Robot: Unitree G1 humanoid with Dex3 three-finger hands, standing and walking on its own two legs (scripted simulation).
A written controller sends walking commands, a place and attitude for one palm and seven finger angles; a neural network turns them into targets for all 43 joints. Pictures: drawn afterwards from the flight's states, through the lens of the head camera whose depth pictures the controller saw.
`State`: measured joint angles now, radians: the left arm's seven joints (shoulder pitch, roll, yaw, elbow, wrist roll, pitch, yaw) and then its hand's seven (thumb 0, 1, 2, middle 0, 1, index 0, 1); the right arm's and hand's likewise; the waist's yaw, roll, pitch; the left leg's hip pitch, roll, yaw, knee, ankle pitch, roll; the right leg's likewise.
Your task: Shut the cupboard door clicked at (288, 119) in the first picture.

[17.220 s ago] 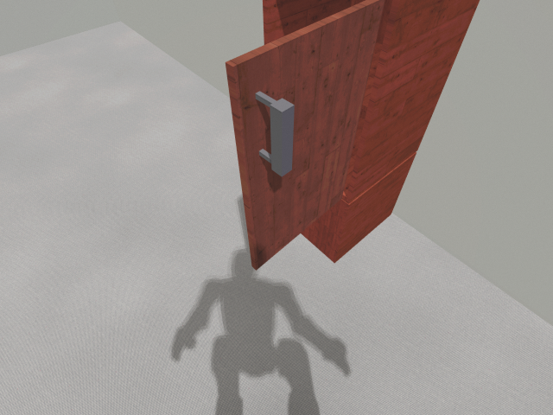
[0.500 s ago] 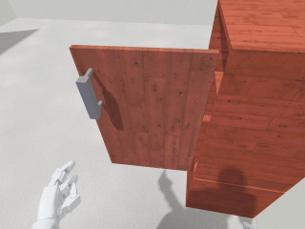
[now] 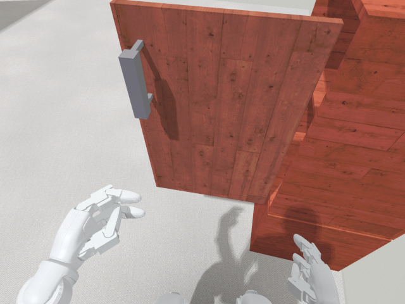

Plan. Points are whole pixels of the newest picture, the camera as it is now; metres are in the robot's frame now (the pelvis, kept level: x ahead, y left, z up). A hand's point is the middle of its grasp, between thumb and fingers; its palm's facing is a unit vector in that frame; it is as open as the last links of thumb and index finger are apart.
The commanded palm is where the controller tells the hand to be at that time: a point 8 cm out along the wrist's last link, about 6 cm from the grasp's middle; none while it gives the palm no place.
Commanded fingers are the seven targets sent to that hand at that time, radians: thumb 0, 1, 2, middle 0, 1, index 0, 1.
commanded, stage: raise the hand and make a fist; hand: left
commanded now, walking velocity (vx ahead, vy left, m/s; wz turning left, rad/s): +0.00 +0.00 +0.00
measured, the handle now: (140, 80) +0.49 +0.17 +0.19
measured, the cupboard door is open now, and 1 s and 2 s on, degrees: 93 93 93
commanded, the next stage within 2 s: bring the fist close to the handle in 1.24 s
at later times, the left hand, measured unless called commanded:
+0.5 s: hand (91, 194) +0.25 +0.20 +0.14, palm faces -0.03 -1.00 -0.08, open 3.1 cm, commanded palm +0.22 +0.24 +0.15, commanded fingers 0.00 0.90 0.90 -1.28 -1.48 -1.28 -1.48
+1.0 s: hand (94, 167) +0.28 +0.19 +0.18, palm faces -0.06 -1.00 -0.06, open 3.1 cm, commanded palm +0.24 +0.23 +0.19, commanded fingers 0.00 0.90 0.90 -1.30 -1.50 -1.30 -1.50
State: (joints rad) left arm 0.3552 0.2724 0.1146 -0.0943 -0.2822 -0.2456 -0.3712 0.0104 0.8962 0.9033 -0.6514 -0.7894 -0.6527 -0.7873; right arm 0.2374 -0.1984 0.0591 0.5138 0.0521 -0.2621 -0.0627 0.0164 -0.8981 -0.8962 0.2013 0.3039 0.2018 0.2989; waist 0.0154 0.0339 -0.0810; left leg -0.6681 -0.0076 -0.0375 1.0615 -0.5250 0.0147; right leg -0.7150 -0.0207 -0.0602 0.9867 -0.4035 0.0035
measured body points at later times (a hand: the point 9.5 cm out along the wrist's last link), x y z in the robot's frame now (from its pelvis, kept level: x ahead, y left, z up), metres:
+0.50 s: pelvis +0.04 +0.00 +0.03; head +0.05 +0.00 +0.48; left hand +0.25 +0.25 +0.15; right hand +0.23 -0.22 -0.02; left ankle +0.01 +0.11 -0.67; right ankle +0.06 -0.13 -0.67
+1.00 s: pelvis +0.04 -0.01 +0.05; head +0.03 -0.03 +0.50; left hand +0.27 +0.24 +0.18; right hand +0.23 -0.24 -0.01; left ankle +0.01 +0.11 -0.67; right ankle +0.06 -0.13 -0.67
